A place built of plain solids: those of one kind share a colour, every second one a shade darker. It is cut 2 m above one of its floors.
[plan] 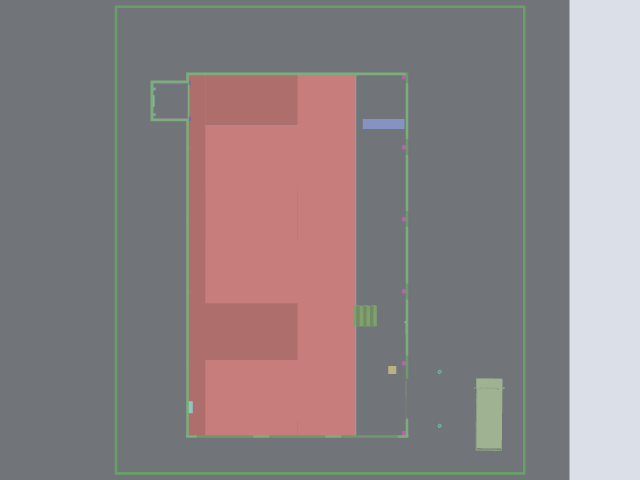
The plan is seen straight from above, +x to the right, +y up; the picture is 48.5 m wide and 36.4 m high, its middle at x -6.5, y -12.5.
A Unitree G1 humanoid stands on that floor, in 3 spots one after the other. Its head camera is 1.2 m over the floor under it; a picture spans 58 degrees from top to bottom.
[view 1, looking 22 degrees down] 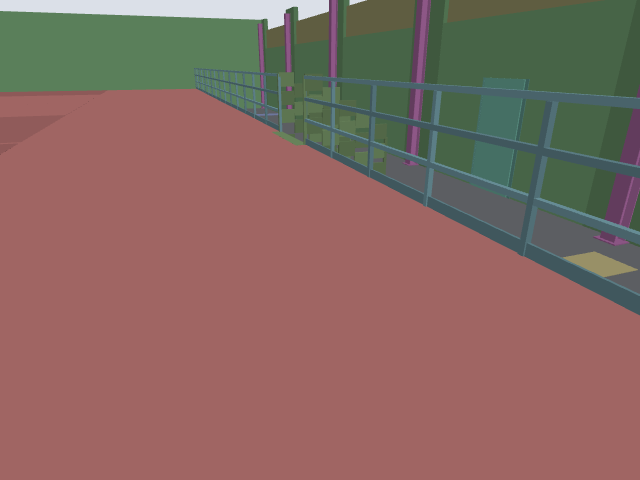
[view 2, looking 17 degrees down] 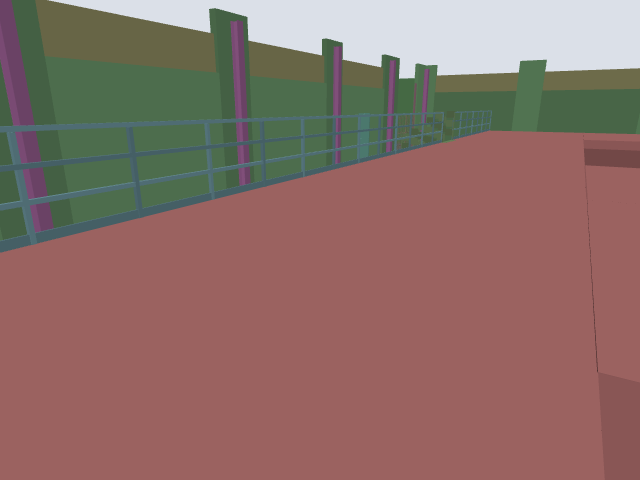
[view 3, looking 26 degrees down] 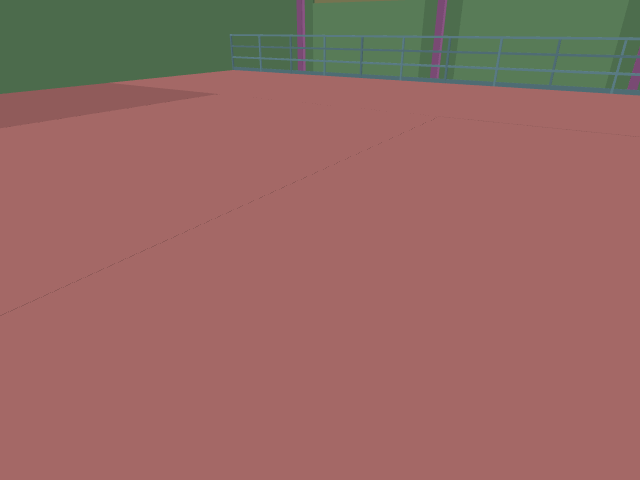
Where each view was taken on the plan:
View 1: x -6.00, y -25.80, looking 70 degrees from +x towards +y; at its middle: raised_floor_bank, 3.20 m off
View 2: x -7.95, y -1.55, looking -60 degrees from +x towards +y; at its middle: raised_floor_bank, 4.10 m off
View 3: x -14.85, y -10.55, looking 33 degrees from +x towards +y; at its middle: raised_floor_bank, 2.74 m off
